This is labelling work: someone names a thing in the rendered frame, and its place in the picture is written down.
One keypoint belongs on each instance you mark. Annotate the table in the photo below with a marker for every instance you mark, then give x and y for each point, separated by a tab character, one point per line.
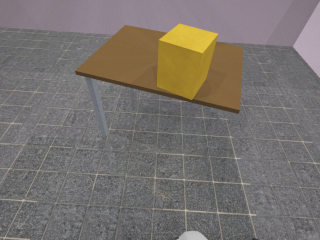
130	59

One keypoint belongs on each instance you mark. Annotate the carton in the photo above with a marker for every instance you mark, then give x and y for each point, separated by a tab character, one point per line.
184	58

